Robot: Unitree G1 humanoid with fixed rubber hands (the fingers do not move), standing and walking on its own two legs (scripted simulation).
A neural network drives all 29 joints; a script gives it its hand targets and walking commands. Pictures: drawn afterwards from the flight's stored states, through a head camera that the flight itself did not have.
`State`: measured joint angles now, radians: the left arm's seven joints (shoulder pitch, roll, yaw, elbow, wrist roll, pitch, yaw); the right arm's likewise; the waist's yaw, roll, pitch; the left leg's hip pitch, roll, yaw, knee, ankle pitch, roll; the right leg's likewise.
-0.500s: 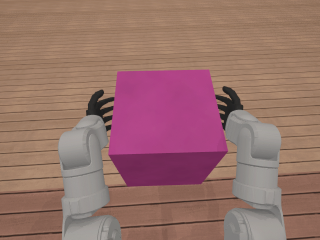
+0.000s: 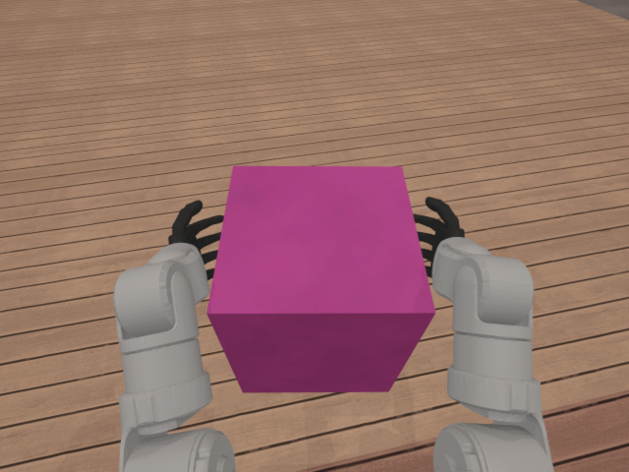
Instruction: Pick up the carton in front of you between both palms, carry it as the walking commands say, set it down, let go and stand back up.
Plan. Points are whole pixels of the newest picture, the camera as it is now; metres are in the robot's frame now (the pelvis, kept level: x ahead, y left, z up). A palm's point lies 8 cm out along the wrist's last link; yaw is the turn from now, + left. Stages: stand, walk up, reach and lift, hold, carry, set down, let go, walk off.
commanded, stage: carry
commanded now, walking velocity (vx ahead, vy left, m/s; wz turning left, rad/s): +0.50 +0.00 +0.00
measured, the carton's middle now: (316, 287) +0.35 -0.03 +0.07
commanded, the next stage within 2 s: none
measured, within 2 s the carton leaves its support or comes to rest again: neither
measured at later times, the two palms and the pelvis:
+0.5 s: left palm (171, 107) +0.61 +0.15 +0.21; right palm (357, 87) +0.66 -0.14 +0.20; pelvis +0.29 -0.04 +0.05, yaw +3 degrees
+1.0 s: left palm (196, 55) +0.94 +0.15 +0.17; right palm (331, 45) +0.93 -0.15 +0.17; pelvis +0.61 +0.01 +0.07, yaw +0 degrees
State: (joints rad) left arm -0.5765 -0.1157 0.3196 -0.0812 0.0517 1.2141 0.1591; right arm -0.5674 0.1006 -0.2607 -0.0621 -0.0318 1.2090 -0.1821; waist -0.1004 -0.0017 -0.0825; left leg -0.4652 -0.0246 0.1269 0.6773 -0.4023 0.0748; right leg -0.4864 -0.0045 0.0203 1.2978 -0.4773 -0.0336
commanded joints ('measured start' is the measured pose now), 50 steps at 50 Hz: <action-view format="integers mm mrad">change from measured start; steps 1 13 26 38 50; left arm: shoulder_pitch -560 -508 -680 -551 -330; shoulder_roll -725 -641 -758 -724 -882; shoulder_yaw -538 -616 -724 -551 -746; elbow -33 -67 -147 38 -97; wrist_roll -114 -191 -366 -136 -159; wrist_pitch -31 -7 -43 -8 -123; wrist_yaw -4 2 -51 -4 -48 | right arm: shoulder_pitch -814 -547 -570 -634 -365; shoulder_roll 869 640 664 765 905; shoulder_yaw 699 561 530 572 686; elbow -163 -96 -114 -1 -99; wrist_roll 361 214 108 218 233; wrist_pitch -40 1 -27 -10 -128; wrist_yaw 88 40 15 62 123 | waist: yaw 60 201 185 50 74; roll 14 21 -130 40 129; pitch -343 -469 -343 -319 -272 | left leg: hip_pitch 477 139 -192 558 670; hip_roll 284 137 47 347 213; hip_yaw -511 -14 -75 -626 -157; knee -294 151 123 -338 -408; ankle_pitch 157 539 91 258 763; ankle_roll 153 -24 -54 170 65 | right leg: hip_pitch -309 590 517 -279 -174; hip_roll -52 18 -208 -38 -29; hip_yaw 22 -121 161 33 -160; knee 18 -730 -967 -89 -715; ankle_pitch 38 138 419 47 403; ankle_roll -22 -68 -171 2 41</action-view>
